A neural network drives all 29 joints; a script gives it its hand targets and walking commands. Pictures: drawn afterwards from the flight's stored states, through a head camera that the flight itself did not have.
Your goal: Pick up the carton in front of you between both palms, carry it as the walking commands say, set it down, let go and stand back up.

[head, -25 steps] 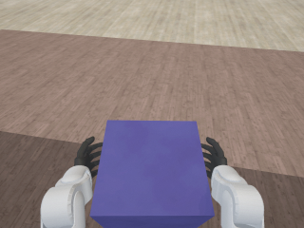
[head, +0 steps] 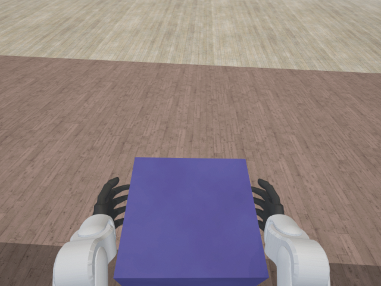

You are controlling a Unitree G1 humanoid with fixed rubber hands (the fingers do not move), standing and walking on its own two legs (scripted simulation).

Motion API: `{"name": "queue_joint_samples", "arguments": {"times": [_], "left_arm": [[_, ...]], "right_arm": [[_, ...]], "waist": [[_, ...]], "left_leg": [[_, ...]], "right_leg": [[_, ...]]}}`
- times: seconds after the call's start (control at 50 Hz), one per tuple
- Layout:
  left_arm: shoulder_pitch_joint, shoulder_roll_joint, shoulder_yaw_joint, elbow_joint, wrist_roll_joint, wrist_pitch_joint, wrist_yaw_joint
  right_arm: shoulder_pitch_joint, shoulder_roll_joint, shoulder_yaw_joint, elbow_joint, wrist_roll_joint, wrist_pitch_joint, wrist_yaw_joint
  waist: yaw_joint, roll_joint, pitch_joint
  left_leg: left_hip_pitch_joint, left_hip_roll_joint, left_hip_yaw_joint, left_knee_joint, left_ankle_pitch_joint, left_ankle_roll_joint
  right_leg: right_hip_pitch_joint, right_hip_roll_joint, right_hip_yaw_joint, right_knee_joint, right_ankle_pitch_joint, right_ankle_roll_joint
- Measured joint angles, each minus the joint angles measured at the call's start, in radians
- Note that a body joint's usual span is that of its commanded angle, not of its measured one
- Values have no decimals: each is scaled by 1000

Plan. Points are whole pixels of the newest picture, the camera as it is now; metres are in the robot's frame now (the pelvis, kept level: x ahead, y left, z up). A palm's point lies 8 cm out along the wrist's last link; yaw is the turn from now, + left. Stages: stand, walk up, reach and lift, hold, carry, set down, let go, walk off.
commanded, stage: carry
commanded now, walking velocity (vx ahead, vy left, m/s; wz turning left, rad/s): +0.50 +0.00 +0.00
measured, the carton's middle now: (188, 234) +0.25 +0.00 +0.01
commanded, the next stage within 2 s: none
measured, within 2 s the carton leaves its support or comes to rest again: neither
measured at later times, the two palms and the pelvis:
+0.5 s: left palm (137, 91) +0.64 +0.14 +0.10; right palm (237, 90) +0.65 -0.16 +0.10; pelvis +0.32 -0.03 -0.01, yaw +2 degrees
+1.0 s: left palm (150, 47) +1.02 +0.13 +0.07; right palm (221, 48) +1.01 -0.17 +0.08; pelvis +0.67 -0.01 -0.04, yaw +2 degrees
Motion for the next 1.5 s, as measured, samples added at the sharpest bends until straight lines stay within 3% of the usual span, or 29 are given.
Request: {"name": "queue_joint_samples", "arguments": {"times": [0.08,0.1,0.12,0.16,0.22,0.32,0.4,0.54,0.56,0.6,0.64,0.68,0.72,0.84,0.92,0.98,1.02,1.06,1.1,1.12,1.16,1.28,1.36,1.5], "left_arm": [[-38,1,10,-33,-12,26,2],[-59,1,11,-22,-16,27,5],[-83,0,11,1,-15,26,7],[-122,-3,19,34,-16,36,12],[-150,-6,43,57,-21,44,15],[-235,-13,98,110,-26,25,19],[-342,18,107,208,-42,-1,36],[-500,53,126,412,-42,-21,48],[-516,59,132,430,-41,-21,49],[-551,82,139,465,-42,-27,50],[-569,90,153,488,-49,-35,53],[-578,78,169,500,-43,-39,56],[-580,60,184,484,-30,-43,56],[-557,28,205,360,-24,-84,41],[-514,17,205,280,-22,-81,38],[-488,18,196,248,-19,-70,37],[-488,23,185,262,-14,-59,36],[-509,24,179,295,-5,-47,36],[-533,31,164,349,6,-50,42],[-538,37,161,374,3,-45,45],[-529,41,170,414,-10,-32,46],[-498,42,195,448,-58,-87,48],[-506,50,189,452,-82,-132,48],[-521,57,168,433,-105,-144,49]], "right_arm": [[-35,-2,-1,-47,-9,35,-1],[-55,-3,-15,-48,-8,45,-2],[-77,-3,-34,-40,-6,54,-2],[-110,0,-61,-17,-2,69,-3],[-152,2,-72,11,-5,84,-6],[-243,9,-103,81,-8,56,-7],[-335,-5,-136,158,-12,32,-10],[-463,-45,-189,333,3,9,-18],[-486,-47,-194,363,4,4,-18],[-526,-40,-207,425,3,-27,-18],[-549,-43,-209,460,11,-43,-27],[-551,-43,-217,472,18,-51,-30],[-552,-40,-228,467,28,-62,-31],[-547,-34,-218,380,57,-111,-24],[-536,-24,-206,339,68,-113,-26],[-530,-27,-191,327,72,-101,-26],[-530,-47,-176,333,71,-80,-26],[-542,-68,-176,349,73,-57,-26],[-570,-91,-186,401,77,-52,-20],[-570,-92,-190,418,75,-45,-20],[-553,-68,-199,439,51,-30,-21],[-510,-9,-217,421,-5,-64,-20],[-483,-2,-209,387,-13,-110,-18],[-462,-4,-206,314,-9,-108,-26]], "waist": [[2,7,-3],[5,25,-1],[14,39,4],[28,30,19],[40,13,44],[67,-4,62],[85,-10,60],[61,-12,50],[52,-16,54],[17,-48,79],[-5,-42,113],[-17,-31,138],[-24,-28,162],[-53,-14,195],[-73,-21,178],[-78,-34,140],[-68,-36,106],[-48,-49,80],[-5,-4,69],[15,-1,74],[40,-11,84],[87,-37,136],[112,-39,153],[111,-7,128]], "left_leg": [[67,33,-27,120,-153,-50],[48,61,-37,213,-200,-50],[-5,80,-61,363,-192,-39],[-153,57,-140,672,-184,-19],[-343,26,-168,884,-101,18],[-537,26,-148,760,17,29],[-610,33,-130,563,113,29],[-543,-3,-72,295,237,75],[-501,-17,-55,256,221,78],[-494,-43,-43,322,238,121],[-488,-45,-47,375,242,151],[-455,-47,-51,366,204,150],[-411,-53,-48,328,183,141],[-293,-65,-60,253,112,139],[-196,-77,-82,255,18,121],[-114,-92,-91,281,-80,103],[-69,-98,-88,345,-159,93],[-71,-96,-71,534,-186,86],[-182,-83,-141,821,-222,68],[-247,-90,-172,942,-222,64],[-358,-89,-198,1030,-180,60],[-606,-31,-220,838,-41,39],[-699,-15,-206,693,129,40],[-583,-87,-120,236,503,88]], "right_leg": [[75,32,-80,-115,28,-18],[80,44,-92,-84,60,-47],[74,50,-103,-33,35,-73],[92,50,-107,-7,-33,-99],[167,54,-106,-80,-50,-88],[287,68,-93,-187,-78,-85],[366,81,-76,-216,-131,-73],[506,90,-66,-147,-323,-19],[512,82,-65,-89,-365,-13],[451,50,-20,145,-383,-18],[330,88,78,429,-357,-34],[213,111,117,590,-324,-53],[113,104,125,617,-275,-57],[-86,83,124,397,-166,-63],[-104,80,105,158,19,-51],[-64,102,63,-31,189,-72],[-3,126,19,-145,290,-88],[85,135,-17,-181,326,-120],[58,173,-21,-44,110,-131],[52,182,-24,0,72,-155],[79,185,-28,13,55,-186],[201,187,-22,-62,-11,-187],[293,198,-1,-123,-51,-182],[458,228,34,-103,-209,-168]]}}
